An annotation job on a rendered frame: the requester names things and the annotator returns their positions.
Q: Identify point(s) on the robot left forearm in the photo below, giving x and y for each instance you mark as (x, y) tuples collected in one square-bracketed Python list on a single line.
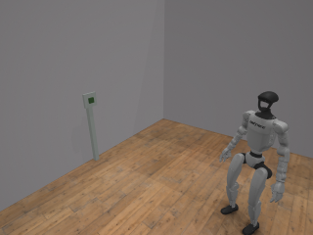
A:
[(282, 167)]

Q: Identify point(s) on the robot left upper arm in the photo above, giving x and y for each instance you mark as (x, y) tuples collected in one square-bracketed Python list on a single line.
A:
[(282, 130)]

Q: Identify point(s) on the panel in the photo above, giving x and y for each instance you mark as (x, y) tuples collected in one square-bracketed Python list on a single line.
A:
[(91, 122)]

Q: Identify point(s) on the robot right foot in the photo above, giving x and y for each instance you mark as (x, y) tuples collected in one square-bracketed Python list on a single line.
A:
[(229, 209)]

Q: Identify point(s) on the robot right upper arm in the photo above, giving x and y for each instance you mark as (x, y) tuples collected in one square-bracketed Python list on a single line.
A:
[(243, 128)]

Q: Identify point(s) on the right robot hand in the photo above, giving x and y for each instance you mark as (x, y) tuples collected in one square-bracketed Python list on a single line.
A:
[(226, 153)]

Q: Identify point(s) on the button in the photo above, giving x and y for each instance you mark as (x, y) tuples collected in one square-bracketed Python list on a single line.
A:
[(91, 100)]

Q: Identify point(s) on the robot right forearm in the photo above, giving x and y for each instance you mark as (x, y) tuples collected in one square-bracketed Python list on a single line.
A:
[(238, 136)]

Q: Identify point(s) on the left robot hand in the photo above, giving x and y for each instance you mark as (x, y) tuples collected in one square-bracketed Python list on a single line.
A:
[(277, 190)]

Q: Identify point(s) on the left robot thigh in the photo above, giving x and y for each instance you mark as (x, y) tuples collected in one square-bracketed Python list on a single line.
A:
[(257, 184)]

